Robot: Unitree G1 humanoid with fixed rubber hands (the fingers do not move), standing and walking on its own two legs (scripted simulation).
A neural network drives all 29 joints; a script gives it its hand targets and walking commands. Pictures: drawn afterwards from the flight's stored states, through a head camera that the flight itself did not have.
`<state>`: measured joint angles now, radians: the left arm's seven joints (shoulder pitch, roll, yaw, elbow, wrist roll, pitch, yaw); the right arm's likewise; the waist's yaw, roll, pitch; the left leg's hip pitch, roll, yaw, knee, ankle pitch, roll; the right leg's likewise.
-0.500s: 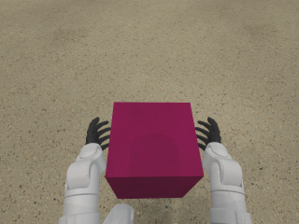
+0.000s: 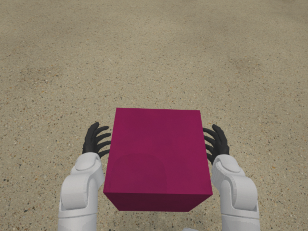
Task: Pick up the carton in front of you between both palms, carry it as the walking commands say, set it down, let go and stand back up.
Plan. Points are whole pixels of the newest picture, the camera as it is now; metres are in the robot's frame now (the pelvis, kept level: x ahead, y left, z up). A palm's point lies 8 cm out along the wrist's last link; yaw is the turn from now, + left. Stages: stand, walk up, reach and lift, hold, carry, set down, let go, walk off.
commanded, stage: carry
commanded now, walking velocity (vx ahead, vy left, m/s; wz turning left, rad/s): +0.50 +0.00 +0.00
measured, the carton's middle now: (155, 164) +0.30 -0.01 +0.00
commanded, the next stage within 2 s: none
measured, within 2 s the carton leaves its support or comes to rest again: neither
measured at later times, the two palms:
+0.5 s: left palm (117, 92) +0.50 +0.11 +0.07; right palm (207, 91) +0.53 -0.19 +0.06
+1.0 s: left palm (112, 66) +0.66 +0.15 +0.06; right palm (192, 69) +0.66 -0.16 +0.06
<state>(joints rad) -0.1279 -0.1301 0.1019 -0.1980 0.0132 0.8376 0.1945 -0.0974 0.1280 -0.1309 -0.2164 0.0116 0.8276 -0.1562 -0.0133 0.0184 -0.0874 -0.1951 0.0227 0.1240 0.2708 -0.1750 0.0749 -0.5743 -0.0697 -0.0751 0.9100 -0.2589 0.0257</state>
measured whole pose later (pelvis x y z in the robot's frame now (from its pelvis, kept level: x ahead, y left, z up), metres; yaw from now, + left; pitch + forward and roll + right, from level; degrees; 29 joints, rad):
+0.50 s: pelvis +0.30 -0.05 +0.00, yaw +4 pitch +3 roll +2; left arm 0.13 -0.14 0.04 -0.47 0.01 1.07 0.14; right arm 0.12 0.14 -0.02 -0.47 -0.04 1.08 -0.14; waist 0.03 0.01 -0.12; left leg -0.49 0.09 0.12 0.82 -0.29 -0.02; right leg -0.23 -0.04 -0.21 0.31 -0.14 -0.07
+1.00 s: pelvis +0.43 +0.00 -0.02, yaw +0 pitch +4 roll +1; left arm 0.08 -0.14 0.03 -0.54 0.02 1.15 0.15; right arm 0.09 0.14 -0.05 -0.52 0.00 1.12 -0.15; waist -0.01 -0.03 -0.13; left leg -0.37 0.06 0.23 0.54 -0.23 0.04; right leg -0.13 -0.09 -0.14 0.49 -0.42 0.04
